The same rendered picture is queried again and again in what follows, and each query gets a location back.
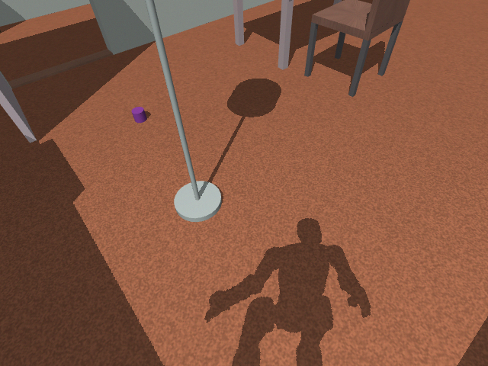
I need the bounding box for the floor lamp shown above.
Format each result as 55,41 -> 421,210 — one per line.
145,0 -> 222,222

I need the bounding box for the tin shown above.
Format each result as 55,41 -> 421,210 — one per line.
132,107 -> 147,123

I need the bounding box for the chair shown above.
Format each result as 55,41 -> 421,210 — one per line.
304,0 -> 410,97

